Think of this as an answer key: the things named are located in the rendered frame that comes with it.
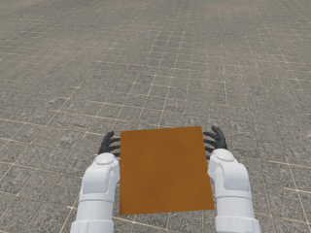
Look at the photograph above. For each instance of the left robot hand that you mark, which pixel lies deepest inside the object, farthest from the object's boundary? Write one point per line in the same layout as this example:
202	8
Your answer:
105	145

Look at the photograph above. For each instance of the robot left forearm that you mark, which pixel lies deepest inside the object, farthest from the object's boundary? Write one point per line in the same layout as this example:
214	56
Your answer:
97	195

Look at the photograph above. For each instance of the right robot hand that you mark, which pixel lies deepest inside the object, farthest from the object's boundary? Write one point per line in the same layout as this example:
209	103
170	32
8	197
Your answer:
219	138

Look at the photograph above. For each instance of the robot right forearm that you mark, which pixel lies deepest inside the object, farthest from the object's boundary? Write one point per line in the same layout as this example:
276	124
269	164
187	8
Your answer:
235	211

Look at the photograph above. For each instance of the carton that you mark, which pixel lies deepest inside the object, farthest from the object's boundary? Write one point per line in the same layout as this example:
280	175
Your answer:
164	170

